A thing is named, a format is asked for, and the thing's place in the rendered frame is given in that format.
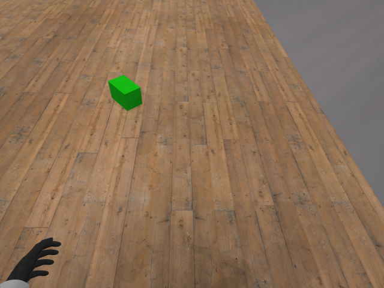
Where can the carton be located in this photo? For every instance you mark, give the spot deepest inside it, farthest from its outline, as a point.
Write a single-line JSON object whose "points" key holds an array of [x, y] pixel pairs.
{"points": [[125, 92]]}

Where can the left robot hand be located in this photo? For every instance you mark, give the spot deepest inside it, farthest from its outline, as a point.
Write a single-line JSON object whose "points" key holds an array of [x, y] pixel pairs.
{"points": [[24, 269]]}

